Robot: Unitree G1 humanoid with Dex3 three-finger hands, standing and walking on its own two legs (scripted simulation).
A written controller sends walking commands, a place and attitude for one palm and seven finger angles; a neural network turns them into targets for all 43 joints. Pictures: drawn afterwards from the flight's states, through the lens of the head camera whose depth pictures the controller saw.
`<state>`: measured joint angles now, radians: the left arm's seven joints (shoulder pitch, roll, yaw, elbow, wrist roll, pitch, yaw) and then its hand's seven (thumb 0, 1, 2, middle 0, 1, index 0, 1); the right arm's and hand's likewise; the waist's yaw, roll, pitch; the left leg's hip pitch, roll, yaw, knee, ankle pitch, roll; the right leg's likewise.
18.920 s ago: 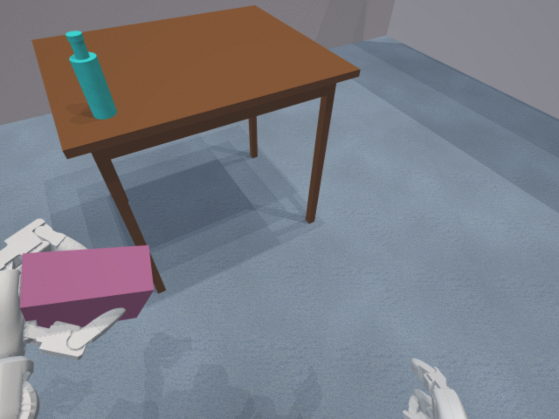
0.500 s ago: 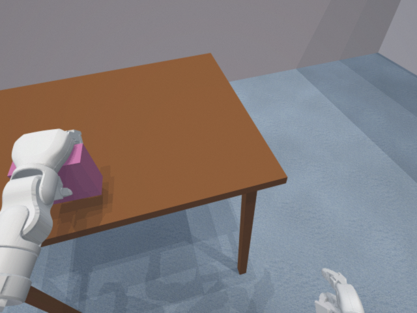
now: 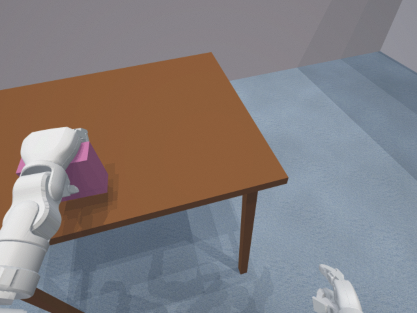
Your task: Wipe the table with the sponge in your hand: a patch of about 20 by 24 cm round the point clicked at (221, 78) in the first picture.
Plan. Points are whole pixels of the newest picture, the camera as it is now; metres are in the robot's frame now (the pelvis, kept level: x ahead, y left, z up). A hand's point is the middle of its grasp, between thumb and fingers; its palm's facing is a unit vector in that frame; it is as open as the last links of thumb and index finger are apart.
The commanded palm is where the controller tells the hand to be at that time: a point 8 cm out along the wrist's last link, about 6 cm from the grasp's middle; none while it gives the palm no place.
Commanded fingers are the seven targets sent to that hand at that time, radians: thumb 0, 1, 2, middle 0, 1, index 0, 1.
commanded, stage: lower the sponge onto the table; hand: left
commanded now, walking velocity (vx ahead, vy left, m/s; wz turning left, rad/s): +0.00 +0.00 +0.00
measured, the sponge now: (71, 178) +0.31 +0.33 +0.09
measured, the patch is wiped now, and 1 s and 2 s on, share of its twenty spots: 0.00 0.00 0.15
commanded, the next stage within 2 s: wipe forward along the first lane in 1.42 s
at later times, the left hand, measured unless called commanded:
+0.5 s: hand (66, 176) +0.31 +0.34 +0.10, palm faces -0.04 +0.03 -1.00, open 9.2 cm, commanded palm +0.29 +0.34 +0.16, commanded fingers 0.00 0.10 1.30 -1.20 -1.60 -1.20 -1.60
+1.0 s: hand (71, 184) +0.31 +0.33 +0.08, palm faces -0.05 +0.02 -1.00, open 9.2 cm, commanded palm +0.28 +0.33 +0.14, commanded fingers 0.00 0.10 1.30 -1.20 -1.60 -1.20 -1.60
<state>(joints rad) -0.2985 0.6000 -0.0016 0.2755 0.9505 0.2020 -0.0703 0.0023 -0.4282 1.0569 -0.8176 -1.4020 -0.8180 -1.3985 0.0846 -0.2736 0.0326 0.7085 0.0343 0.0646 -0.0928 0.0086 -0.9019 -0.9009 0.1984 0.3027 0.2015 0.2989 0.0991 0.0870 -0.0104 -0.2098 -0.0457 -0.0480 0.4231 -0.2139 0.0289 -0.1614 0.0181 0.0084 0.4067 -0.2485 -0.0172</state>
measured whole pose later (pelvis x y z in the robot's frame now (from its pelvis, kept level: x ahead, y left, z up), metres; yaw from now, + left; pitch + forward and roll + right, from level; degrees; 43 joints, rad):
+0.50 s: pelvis +0.01 -0.01 +0.00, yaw +0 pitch +1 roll +0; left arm -0.23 0.61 0.04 0.30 0.95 0.16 -0.03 0.00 -0.43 1.06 -0.82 -1.40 -0.82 -1.40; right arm 0.10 -0.28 0.01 0.72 0.03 0.06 -0.11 0.01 -0.90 -0.90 0.20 0.30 0.20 0.30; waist 0.10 0.08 -0.01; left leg -0.23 -0.04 -0.05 0.46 -0.24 0.02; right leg -0.18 0.03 0.00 0.44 -0.27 -0.03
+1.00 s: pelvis +0.00 +0.00 +0.00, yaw +0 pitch +2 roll +0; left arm -0.22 0.57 0.02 0.34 0.97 0.15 0.03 0.00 -0.43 1.06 -0.82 -1.40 -0.82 -1.40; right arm 0.10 -0.27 0.01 0.73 0.03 0.06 -0.11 0.01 -0.90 -0.90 0.20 0.30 0.20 0.30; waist 0.10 0.07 -0.02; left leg -0.26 -0.04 -0.05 0.48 -0.25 0.03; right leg -0.21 0.02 0.01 0.46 -0.28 -0.02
